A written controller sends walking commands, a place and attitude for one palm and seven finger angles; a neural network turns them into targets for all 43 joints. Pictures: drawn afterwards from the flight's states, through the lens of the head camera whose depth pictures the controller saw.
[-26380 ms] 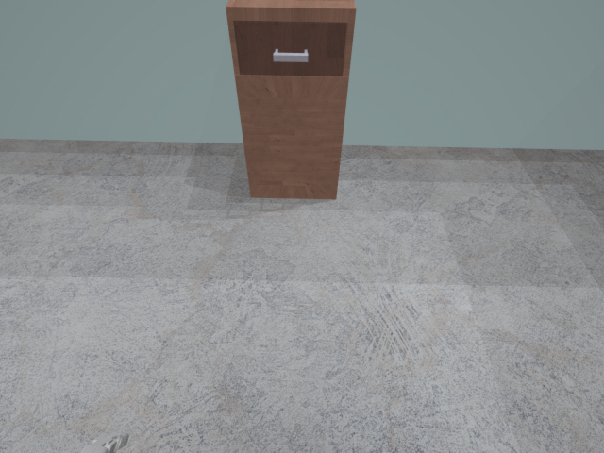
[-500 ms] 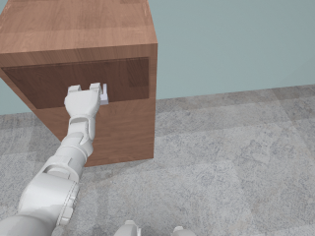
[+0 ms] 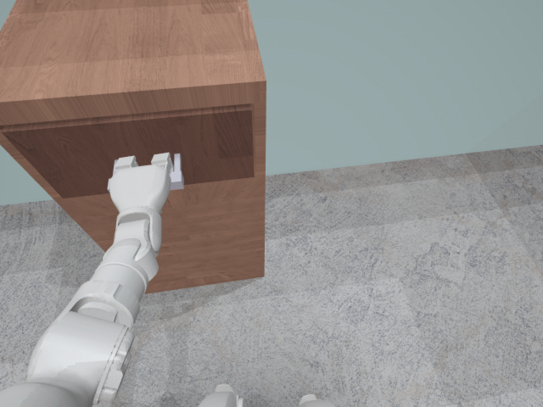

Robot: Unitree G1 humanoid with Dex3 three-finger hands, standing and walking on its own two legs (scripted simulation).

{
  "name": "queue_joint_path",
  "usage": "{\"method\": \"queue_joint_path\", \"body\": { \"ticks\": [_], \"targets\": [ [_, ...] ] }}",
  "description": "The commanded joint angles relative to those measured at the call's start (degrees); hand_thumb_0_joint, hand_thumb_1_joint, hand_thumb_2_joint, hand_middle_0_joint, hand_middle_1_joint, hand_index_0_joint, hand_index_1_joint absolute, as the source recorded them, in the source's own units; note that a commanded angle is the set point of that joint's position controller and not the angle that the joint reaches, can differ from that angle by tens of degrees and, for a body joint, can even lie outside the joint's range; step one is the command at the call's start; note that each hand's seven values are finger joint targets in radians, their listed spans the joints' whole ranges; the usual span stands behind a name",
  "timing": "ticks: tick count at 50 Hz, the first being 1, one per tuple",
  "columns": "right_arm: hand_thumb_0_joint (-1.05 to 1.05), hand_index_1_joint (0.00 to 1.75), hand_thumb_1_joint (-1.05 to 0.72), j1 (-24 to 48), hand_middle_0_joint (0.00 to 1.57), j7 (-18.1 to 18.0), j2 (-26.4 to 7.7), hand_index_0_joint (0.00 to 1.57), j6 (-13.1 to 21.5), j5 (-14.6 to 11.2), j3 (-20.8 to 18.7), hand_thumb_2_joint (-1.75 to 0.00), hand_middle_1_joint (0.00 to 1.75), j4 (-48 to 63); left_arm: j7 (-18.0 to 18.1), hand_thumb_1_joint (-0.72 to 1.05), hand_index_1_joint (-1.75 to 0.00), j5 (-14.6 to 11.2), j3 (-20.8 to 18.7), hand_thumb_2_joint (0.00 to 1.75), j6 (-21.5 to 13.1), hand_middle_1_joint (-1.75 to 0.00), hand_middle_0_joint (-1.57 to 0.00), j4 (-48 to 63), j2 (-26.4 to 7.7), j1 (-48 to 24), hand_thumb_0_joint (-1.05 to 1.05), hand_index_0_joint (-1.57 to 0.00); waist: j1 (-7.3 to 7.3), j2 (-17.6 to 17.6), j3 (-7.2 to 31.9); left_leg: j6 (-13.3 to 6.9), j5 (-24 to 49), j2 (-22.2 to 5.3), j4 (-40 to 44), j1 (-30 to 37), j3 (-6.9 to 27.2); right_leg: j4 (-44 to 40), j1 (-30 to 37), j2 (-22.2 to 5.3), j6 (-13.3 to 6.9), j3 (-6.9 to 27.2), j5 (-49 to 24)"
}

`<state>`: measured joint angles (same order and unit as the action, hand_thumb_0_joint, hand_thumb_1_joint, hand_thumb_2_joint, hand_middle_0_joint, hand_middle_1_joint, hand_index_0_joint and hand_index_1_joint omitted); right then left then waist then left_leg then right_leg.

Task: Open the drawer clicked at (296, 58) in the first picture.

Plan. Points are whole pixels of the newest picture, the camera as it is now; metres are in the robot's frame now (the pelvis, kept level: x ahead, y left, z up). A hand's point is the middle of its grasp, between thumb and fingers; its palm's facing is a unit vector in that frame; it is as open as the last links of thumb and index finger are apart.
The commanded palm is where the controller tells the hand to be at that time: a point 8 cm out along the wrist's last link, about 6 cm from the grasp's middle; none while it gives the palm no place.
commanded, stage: pull the drawer open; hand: left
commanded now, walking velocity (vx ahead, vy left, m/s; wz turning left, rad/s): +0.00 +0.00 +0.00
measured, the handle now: (147, 173) +0.50 +0.20 +0.00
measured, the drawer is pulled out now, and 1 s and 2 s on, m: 0.01 0.13 0.26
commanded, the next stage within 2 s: none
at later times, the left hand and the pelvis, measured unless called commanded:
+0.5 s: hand (152, 237) +0.39 +0.18 -0.02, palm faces -0.01 -0.06 -1.00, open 5.6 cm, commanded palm +0.35 +0.18 +0.04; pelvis +0.01 +0.00 +0.01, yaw +1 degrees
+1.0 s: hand (151, 275) +0.32 +0.17 -0.02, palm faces -0.01 -0.09 -1.00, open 5.5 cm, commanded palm +0.29 +0.18 +0.04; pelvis +0.01 -0.01 +0.01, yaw +1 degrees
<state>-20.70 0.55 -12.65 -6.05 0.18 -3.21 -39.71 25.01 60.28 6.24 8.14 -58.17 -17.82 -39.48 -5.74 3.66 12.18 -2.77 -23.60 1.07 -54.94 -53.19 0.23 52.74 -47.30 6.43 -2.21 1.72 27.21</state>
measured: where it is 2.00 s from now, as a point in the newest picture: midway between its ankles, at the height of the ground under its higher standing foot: outside the picture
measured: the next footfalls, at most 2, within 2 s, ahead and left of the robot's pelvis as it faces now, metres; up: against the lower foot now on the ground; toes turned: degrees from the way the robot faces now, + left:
none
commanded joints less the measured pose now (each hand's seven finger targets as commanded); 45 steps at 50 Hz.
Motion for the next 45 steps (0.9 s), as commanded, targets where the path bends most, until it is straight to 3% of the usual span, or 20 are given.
{"method": "queue_joint_path", "body": {
  "ticks": [1,3,6,9,11,15,20,22,25,30,32,34,36,37,40,42,45],
  "targets": [
    [0.00,0.30,-0.90,-3.3,0.20,-0.5,-8.2,0.20,0.9,0.2,-3.1,-0.90,0.30,4.8,1.7,0.90,-1.35,0.1,-1.0,0.90,-2.5,-1.35,-0.40,13.0,-5.3,-13.0,0.00,-0.40,1.20,-1.7,21.9,-0.2,23.5,-0.4,3.9,22.3,0.3,-6.7,8.1,-1.2,-0.1,-1.6,-25.7],
    [0.00,0.30,-0.90,-3.0,0.20,-0.4,-8.3,0.20,0.6,0.2,-3.2,-0.90,0.30,5.1,2.6,0.90,-1.35,0.7,-1.8,0.90,-2.3,-1.35,-0.40,13.5,-5.7,-8.8,0.00,-0.40,2.04,-2.1,21.0,0.0,24.4,-0.5,4.4,22.9,0.3,-6.8,8.2,-1.1,-0.2,-1.9,-25.9],
    [0.00,0.30,-0.90,-1.7,0.20,0.0,-8.0,0.20,0.5,0.2,-3.5,-0.90,0.30,5.2,3.6,0.90,-1.35,0.5,0.1,0.90,-1.8,-1.35,-0.40,16.6,-2.7,-7.3,0.00,-0.40,1.66,-2.7,20.2,-0.1,25.5,-0.4,4.5,23.7,0.3,-7.2,8.4,-1.2,-0.2,-1.9,-26.9],
    [0.00,0.30,-0.90,-0.6,0.20,-0.1,-8.0,0.20,0.1,0.1,-3.3,-0.90,0.30,5.6,4.7,0.90,-1.35,1.3,-1.5,0.90,-0.6,-1.35,-0.40,17.1,-4.7,-4.0,0.00,-0.40,2.57,-4.0,18.8,-0.1,24.4,-0.2,5.0,22.9,0.0,-7.4,9.7,-1.2,-0.2,-1.7,-27.0],
    [0.00,0.30,-0.90,0.3,0.20,0.1,-7.8,0.20,0.1,0.1,-3.4,-0.90,0.30,5.6,5.2,0.90,-1.35,1.1,0.2,0.90,0.1,-1.35,-0.40,18.8,-2.8,-5.3,0.00,-0.40,1.90,-3.0,18.2,-0.1,24.1,-0.1,5.1,23.5,0.1,-7.5,9.0,-1.3,-0.3,-1.8,-26.3],
    [0.00,0.30,-0.90,1.7,0.20,-0.1,-7.7,0.20,-0.3,0.1,-3.2,-0.90,0.30,6.6,5.7,0.90,-1.35,1.4,-0.8,0.90,2.0,-1.35,-0.40,20.3,-3.8,-0.5,0.00,-0.40,3.23,-3.3,19.0,0.0,24.8,0.2,5.4,24.4,-0.1,-7.5,11.2,-1.3,-0.4,-1.8,-27.5],
    [0.00,0.30,-0.90,3.9,0.20,-0.3,-7.5,0.20,-0.6,-0.1,-2.8,-0.90,0.30,7.6,5.2,0.90,-1.35,1.0,1.0,0.90,3.2,-1.35,-0.40,22.4,-1.9,1.3,0.00,-0.40,3.14,-3.6,17.0,0.1,23.7,0.2,6.2,24.9,0.0,-8.2,11.3,-1.5,-0.4,-1.9,-26.6],
    [0.00,0.30,-0.90,4.6,0.20,-0.3,-7.3,0.20,-0.7,-0.1,-2.7,-0.90,0.30,8.1,5.0,0.90,-1.35,0.8,0.5,0.90,3.2,-1.35,-0.40,24.6,-2.5,3.4,0.00,-0.40,4.19,-2.4,18.9,0.2,25.8,0.2,6.3,26.4,-0.1,-7.9,12.5,-1.6,-0.5,-1.7,-28.2],
    [0.00,0.30,-0.90,5.8,0.20,-0.3,-7.2,0.20,-0.8,-0.2,-2.4,-0.90,0.30,8.9,4.5,0.90,-1.35,0.5,2.7,0.90,3.7,-1.35,-0.40,25.3,0.0,6.4,0.00,-0.40,3.68,-3.8,16.3,0.1,24.7,0.4,6.3,25.6,0.0,-8.3,12.6,-1.6,-0.4,-1.7,-28.3],
    [0.00,0.30,-0.90,7.0,0.20,-0.5,-7.1,0.20,-0.6,-0.2,-2.3,-0.90,0.30,9.7,4.2,0.90,-1.35,0.7,2.6,0.90,3.4,-1.35,-0.40,27.9,-0.4,9.7,0.00,-0.40,4.33,-4.8,15.4,0.1,23.0,0.6,6.6,24.9,-0.1,-8.4,13.5,-1.9,-0.5,-1.4,-28.1],
    [0.00,0.30,-0.90,7.7,0.20,-0.5,-7.0,0.20,-0.7,-0.2,-2.2,-0.90,0.30,9.9,4.2,0.90,-1.35,1.0,2.2,0.90,3.1,-1.35,-0.40,30.4,-1.1,10.8,0.00,-0.40,4.86,-4.1,17.5,0.2,24.4,0.5,6.6,26.0,-0.1,-8.1,14.4,-2.0,-0.4,-1.1,-29.5],
    [0.00,0.30,-0.90,8.2,0.20,-0.2,-6.8,0.20,-0.6,-0.2,-2.2,-0.90,0.30,10.2,4.1,0.90,-1.35,0.8,3.9,0.90,3.3,-1.35,-0.40,31.9,0.8,13.3,0.00,-0.40,4.95,-3.3,16.2,0.3,24.7,0.4,6.8,26.7,0.0,-8.3,13.7,-1.9,-0.6,-1.5,-28.8],
    [0.00,0.30,-0.90,8.7,0.20,-0.2,-7.1,0.20,-0.7,-0.2,-2.2,-0.90,0.30,10.4,4.1,0.90,-1.35,0.7,2.5,0.90,3.6,-1.35,-0.40,32.1,-0.7,16.3,0.00,-0.40,5.20,-4.6,15.2,0.2,24.5,0.4,7.0,26.0,0.2,-8.6,14.5,-1.8,-0.7,-1.2,-28.9],
    [0.00,0.30,-0.90,9.0,0.20,-0.2,-6.9,0.20,-0.8,-0.3,-2.0,-0.90,0.30,10.4,4.1,0.90,-1.35,0.8,4.0,0.90,3.5,-1.35,-0.40,33.5,0.4,15.2,0.00,-0.40,4.97,-3.9,16.0,0.2,23.3,0.5,7.0,26.0,0.0,-8.4,14.3,-2.0,-0.5,-1.1,-28.5],
    [0.00,0.30,-0.90,9.4,0.20,-0.2,-6.8,0.20,-0.5,-0.3,-2.1,-0.90,0.30,10.6,4.4,0.90,-1.35,1.0,4.6,0.90,3.5,-1.35,-0.40,34.8,0.9,16.4,0.00,-0.40,4.61,-4.4,13.2,0.2,21.6,0.5,7.4,25.5,0.3,-8.6,13.5,-1.9,-0.7,-1.3,-26.7],
    [0.00,0.30,-0.90,10.0,0.20,-0.2,-6.8,0.20,-0.5,-0.3,-1.9,-0.90,0.30,10.7,4.4,0.90,-1.35,0.9,4.5,0.90,3.4,-1.35,-0.40,36.7,0.5,17.3,0.00,-0.40,5.07,-4.4,15.0,0.2,22.2,0.6,7.3,26.0,0.2,-8.5,14.4,-2.1,-0.6,-1.0,-27.7],
    [0.00,0.30,-0.90,10.6,0.20,-0.3,-6.7,0.20,-0.3,-0.2,-2.0,-0.90,0.30,11.1,4.6,0.90,-1.35,0.6,3.7,0.90,3.4,-1.35,-0.40,37.9,0.0,22.0,0.00,-0.40,5.55,-5.5,14.6,0.1,21.6,0.8,7.2,25.5,-0.1,-8.5,15.8,-2.2,-0.5,-0.5,-29.2]
  ]
}}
